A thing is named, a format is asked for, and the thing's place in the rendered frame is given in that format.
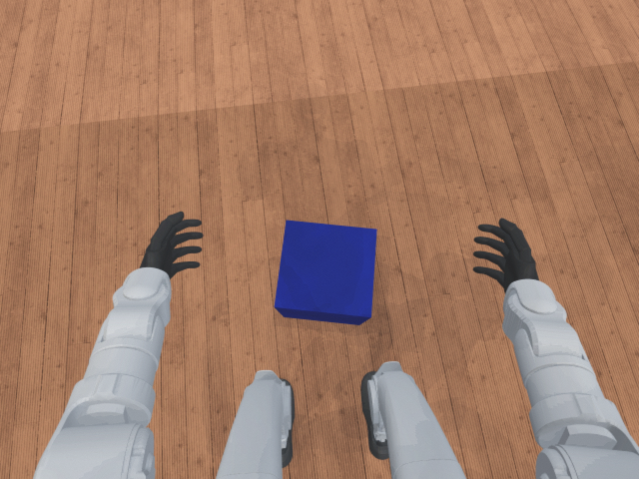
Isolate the right robot foot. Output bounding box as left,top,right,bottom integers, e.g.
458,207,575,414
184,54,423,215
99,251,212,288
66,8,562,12
360,371,389,460

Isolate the carton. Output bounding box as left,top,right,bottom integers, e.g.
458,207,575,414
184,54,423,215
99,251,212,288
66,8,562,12
275,221,377,325

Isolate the robot right upper arm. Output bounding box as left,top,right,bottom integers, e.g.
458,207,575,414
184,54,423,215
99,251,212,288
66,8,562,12
535,444,639,479

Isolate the robot right forearm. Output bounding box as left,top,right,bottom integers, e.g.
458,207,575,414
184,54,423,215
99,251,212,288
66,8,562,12
502,279,639,455

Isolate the robot left forearm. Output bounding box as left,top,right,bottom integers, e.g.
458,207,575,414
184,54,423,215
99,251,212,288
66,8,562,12
33,267,172,479

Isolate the robot left hand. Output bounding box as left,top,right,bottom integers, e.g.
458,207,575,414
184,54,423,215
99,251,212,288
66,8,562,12
140,212,204,279

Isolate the robot right hand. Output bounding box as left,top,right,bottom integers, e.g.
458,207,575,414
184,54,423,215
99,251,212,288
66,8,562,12
473,218,539,293

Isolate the right robot thigh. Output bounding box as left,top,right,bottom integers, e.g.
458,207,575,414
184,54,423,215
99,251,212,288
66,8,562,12
367,371,466,479

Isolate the robot left upper arm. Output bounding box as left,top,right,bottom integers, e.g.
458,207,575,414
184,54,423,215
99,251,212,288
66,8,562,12
40,423,156,479

